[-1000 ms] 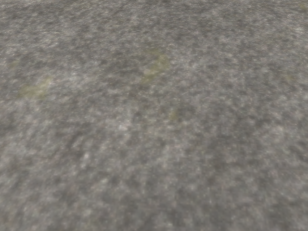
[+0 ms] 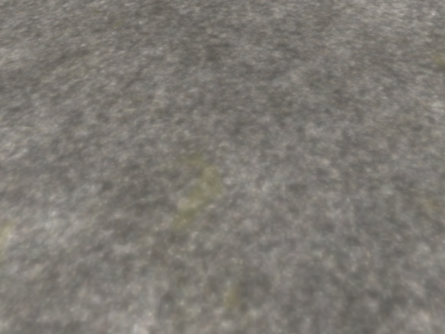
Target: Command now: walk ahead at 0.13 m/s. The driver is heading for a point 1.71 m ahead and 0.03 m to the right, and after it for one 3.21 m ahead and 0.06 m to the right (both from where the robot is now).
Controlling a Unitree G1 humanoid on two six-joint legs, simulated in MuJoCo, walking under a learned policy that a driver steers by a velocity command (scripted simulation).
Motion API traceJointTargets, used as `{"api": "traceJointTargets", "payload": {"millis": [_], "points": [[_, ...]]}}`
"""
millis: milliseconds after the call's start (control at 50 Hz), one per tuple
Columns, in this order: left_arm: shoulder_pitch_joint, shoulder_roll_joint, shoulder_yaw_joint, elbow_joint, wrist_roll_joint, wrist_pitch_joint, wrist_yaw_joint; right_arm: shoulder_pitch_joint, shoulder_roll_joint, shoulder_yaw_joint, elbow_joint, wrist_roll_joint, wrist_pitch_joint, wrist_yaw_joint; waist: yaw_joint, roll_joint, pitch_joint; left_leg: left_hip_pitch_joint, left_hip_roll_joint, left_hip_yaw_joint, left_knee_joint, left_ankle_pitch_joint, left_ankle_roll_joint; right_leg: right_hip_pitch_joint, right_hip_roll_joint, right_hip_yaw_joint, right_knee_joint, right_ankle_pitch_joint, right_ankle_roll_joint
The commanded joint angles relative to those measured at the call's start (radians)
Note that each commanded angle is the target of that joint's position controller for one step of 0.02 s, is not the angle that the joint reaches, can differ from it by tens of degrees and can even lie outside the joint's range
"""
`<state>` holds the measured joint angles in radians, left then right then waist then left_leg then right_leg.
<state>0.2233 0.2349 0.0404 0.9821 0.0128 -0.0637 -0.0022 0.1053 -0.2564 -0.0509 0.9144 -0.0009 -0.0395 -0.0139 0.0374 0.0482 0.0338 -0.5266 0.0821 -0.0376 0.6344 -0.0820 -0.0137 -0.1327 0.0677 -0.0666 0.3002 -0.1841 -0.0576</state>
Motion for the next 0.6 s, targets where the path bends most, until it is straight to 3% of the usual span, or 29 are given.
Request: {"api": "traceJointTargets", "payload": {"millis": [20,40,60,80,100,120,140,180,220,260,280,300,320,340,360,400,440,500,560,600], "points": [[-0.039,0.159,0.028,-0.030,-0.013,0.004,0.010,0.032,-0.087,-0.021,-0.030,-0.006,-0.001,0.001,-0.045,-0.124,-0.087,0.185,-0.022,0.014,-0.082,0.015,0.020,-0.029,-0.272,0.113,0.006,0.489,-0.133],[-0.051,0.148,0.024,-0.027,-0.022,0.009,0.012,0.053,-0.089,-0.024,-0.020,-0.012,-0.004,0.002,-0.068,-0.113,-0.087,0.242,-0.031,0.024,-0.159,0.069,0.036,-0.038,-0.254,0.113,0.048,0.417,-0.108],[-0.010,0.125,0.018,-0.014,-0.019,0.010,0.012,0.072,-0.119,-0.032,-0.010,-0.019,-0.006,-0.001,-0.069,-0.074,-0.093,0.318,-0.011,-0.003,-0.235,0.240,0.055,-0.048,-0.209,0.110,0.096,0.322,-0.063],[0.051,0.103,0.012,-0.008,0.004,0.005,0.013,0.077,-0.176,-0.042,-0.011,-0.022,-0.006,-0.008,-0.025,0.006,-0.130,0.427,0.074,-0.077,-0.197,0.528,0.085,-0.095,-0.142,0.078,0.162,0.158,-0.015],[0.172,0.055,0.003,0.022,0.010,0.005,0.015,0.050,-0.163,-0.035,-0.006,-0.021,0.002,-0.013,0.045,0.121,-0.177,0.519,0.146,-0.147,-0.159,0.574,0.178,-0.173,-0.092,0.053,0.178,-0.091,0.031],[0.130,0.066,0.002,0.022,0.003,0.016,0.023,0.059,-0.103,-0.027,0.005,-0.004,0.012,-0.007,0.006,0.119,-0.183,0.495,0.142,-0.175,-0.185,0.345,0.208,-0.177,-0.080,0.039,0.186,-0.183,0.048],[0.071,0.095,0.008,0.004,-0.010,0.030,0.027,0.064,-0.114,-0.034,0.014,0.013,0.021,-0.002,-0.014,0.109,-0.154,0.459,0.122,-0.198,-0.229,0.028,0.201,-0.206,-0.063,0.020,0.204,-0.221,0.044],[0.008,0.111,0.014,-0.016,-0.021,0.048,0.032,0.100,-0.165,-0.049,0.021,0.017,0.028,-0.004,-0.048,0.127,-0.105,0.411,0.159,-0.314,-0.343,-0.432,0.215,-0.271,-0.047,0.003,0.295,-0.282,0.024],[0.019,0.099,0.012,-0.013,-0.022,0.043,0.027,0.073,-0.166,-0.052,0.015,0.010,0.016,-0.010,-0.028,0.156,-0.070,0.325,0.186,-0.377,-0.423,-0.556,0.221,-0.221,-0.065,0.033,0.296,-0.255,-0.014],[0.087,0.092,0.014,0.021,-0.015,0.027,0.023,-0.039,-0.140,-0.048,-0.019,0.016,0.007,-0.011,0.029,0.122,-0.056,0.191,0.133,-0.274,-0.412,-0.484,0.173,-0.061,-0.088,0.050,0.174,-0.184,-0.063],[0.120,0.105,0.019,0.039,-0.012,0.021,0.022,-0.108,-0.114,-0.041,-0.043,0.021,0.004,-0.008,0.057,0.059,-0.037,0.132,0.075,-0.172,-0.344,-0.417,0.133,-0.016,-0.128,0.103,0.079,-0.206,-0.091],[0.152,0.151,0.032,0.054,-0.015,0.012,0.024,-0.152,-0.063,-0.029,-0.063,0.023,-0.008,-0.004,0.064,-0.065,-0.023,0.055,-0.022,-0.028,-0.183,-0.310,0.079,0.047,-0.208,0.217,-0.014,-0.290,-0.124],[0.169,0.216,0.052,0.062,-0.024,0.007,0.025,-0.162,-0.040,-0.022,-0.076,0.021,-0.028,0.000,0.058,-0.216,0.012,-0.079,-0.111,0.088,-0.010,-0.219,0.042,0.141,-0.319,0.395,-0.109,-0.285,-0.162],[0.159,0.214,0.054,0.058,-0.020,0.000,0.025,-0.163,-0.081,-0.031,-0.076,0.020,-0.046,0.005,0.057,-0.240,0.058,-0.201,-0.094,0.081,0.062,-0.286,0.044,0.212,-0.391,0.456,-0.105,-0.115,-0.185],[0.190,0.176,0.048,0.067,-0.015,-0.012,0.024,-0.161,-0.095,-0.036,-0.074,0.025,-0.058,0.012,0.058,-0.221,0.051,-0.295,-0.064,0.049,0.167,-0.365,0.050,0.306,-0.415,0.459,-0.073,0.080,-0.196],[0.245,0.145,0.042,0.083,-0.025,-0.018,0.021,-0.154,-0.080,-0.035,-0.064,0.031,-0.068,0.030,0.055,-0.168,0.031,-0.444,-0.017,0.031,0.288,-0.372,0.054,0.455,-0.423,0.396,-0.027,0.322,-0.185],[0.239,0.131,0.036,0.078,-0.026,-0.008,0.019,-0.193,-0.053,-0.026,-0.074,0.038,-0.069,0.049,0.051,-0.146,0.036,-0.427,0.003,0.056,0.241,-0.294,0.051,0.432,-0.387,0.315,-0.050,0.348,-0.153],[0.176,0.154,0.037,0.050,-0.019,0.002,0.017,-0.246,-0.005,-0.002,-0.092,0.033,-0.059,0.071,0.042,-0.169,0.056,-0.146,-0.037,0.118,0.065,-0.098,0.039,0.182,-0.305,0.187,-0.114,0.291,-0.123],[0.180,0.194,0.050,0.056,-0.029,-0.007,0.014,-0.225,-0.051,-0.012,-0.095,0.032,-0.041,0.067,0.006,-0.197,0.062,0.074,-0.078,0.133,-0.023,-0.007,0.063,0.075,-0.309,0.144,-0.132,0.355,-0.103],[0.162,0.198,0.054,0.060,-0.040,-0.011,0.015,-0.124,-0.101,-0.036,-0.073,0.028,-0.034,0.055,-0.067,-0.196,0.011,0.227,-0.107,0.140,-0.074,0.002,0.099,0.095,-0.305,0.099,-0.009,0.594,-0.065]]}}
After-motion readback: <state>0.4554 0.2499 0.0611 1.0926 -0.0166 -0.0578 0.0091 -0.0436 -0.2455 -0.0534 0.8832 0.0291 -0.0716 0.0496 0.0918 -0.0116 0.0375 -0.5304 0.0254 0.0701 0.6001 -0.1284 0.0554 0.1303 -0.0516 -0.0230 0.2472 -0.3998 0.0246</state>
